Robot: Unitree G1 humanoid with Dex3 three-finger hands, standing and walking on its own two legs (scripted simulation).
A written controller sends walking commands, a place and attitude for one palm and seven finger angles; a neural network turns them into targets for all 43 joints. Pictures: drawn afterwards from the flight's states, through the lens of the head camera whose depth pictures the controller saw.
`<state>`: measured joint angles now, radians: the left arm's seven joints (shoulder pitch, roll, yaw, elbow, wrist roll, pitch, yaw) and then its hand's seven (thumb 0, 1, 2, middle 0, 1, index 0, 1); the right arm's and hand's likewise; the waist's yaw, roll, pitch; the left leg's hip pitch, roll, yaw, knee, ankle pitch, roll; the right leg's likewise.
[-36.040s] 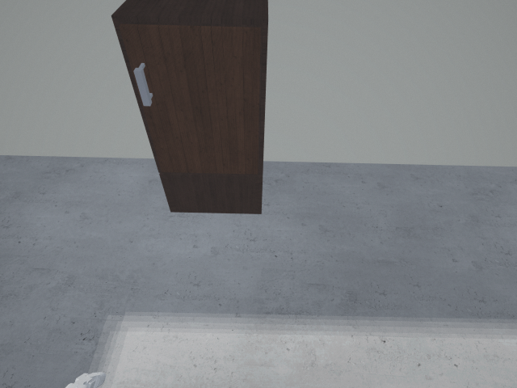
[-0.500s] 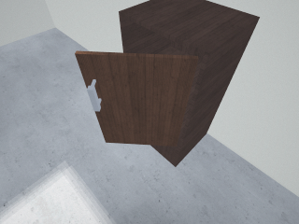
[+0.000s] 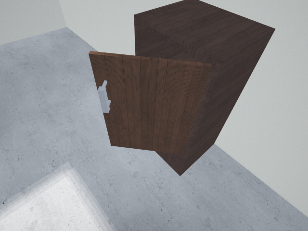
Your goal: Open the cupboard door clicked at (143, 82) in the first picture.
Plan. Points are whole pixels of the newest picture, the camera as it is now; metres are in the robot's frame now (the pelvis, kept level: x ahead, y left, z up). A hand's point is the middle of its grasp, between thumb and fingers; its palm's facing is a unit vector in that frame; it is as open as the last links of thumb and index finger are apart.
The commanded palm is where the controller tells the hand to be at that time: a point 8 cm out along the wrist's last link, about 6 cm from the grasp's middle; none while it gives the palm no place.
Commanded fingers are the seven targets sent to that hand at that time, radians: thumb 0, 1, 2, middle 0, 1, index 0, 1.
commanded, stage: come to a stop and stand still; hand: left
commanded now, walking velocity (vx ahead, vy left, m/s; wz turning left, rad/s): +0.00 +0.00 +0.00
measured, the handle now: (105, 96) +0.59 +0.23 -0.05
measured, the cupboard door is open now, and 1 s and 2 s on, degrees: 41 41 41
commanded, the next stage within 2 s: look again from close up in 0.50 s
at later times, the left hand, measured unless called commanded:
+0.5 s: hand out of the picture +0.00 +0.19 -0.17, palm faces +0.02 -0.98 -0.19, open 7.4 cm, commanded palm none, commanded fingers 0.00 0.90 0.90 -0.20 -0.30 -0.20 -0.30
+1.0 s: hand out of the picture -0.02 +0.18 -0.18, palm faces +0.03 -0.99 -0.14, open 7.4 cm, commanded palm none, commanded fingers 0.00 0.90 0.90 -0.20 -0.30 -0.20 -0.30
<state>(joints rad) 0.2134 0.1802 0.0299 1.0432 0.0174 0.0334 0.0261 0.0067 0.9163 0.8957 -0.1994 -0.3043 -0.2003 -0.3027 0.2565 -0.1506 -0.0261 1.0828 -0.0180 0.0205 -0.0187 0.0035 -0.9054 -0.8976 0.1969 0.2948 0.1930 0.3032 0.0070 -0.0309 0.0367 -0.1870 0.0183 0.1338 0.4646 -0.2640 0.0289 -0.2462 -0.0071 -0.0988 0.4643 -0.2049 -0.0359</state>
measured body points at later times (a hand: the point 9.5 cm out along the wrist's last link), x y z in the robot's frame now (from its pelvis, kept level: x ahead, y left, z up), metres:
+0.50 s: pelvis +0.00 +0.03 +0.00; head -0.01 +0.02 +0.45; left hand +0.00 +0.24 -0.16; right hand +0.00 -0.19 -0.16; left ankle -0.01 +0.10 -0.74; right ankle +0.03 -0.09 -0.74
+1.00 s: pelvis -0.01 +0.03 +0.00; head -0.01 +0.03 +0.45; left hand -0.02 +0.23 -0.16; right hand -0.02 -0.18 -0.16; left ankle -0.01 +0.10 -0.74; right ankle +0.03 -0.09 -0.74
